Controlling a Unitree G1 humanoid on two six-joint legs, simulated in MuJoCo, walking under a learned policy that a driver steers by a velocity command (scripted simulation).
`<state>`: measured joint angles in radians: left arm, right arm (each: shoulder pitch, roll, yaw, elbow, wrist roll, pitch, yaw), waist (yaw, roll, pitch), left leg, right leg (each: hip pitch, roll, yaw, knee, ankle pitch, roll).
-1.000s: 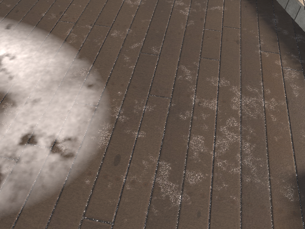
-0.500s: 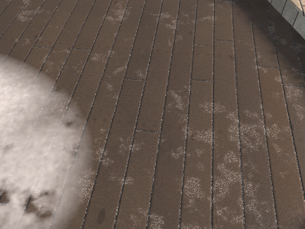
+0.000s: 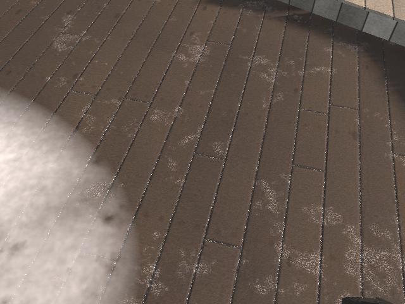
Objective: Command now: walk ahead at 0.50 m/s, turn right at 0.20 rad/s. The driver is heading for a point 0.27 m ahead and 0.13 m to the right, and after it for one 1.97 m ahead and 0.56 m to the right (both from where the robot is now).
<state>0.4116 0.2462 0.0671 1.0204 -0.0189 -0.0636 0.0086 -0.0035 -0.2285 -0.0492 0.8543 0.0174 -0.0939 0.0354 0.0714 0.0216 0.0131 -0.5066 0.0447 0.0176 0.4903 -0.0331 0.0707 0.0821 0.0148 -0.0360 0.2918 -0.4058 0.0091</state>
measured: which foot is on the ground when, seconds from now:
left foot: down 0.00-0.50, up 0.52-0.96, down 0.98-1.00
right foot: down 0.00-0.00, up 0.02-0.50, down 0.52-1.00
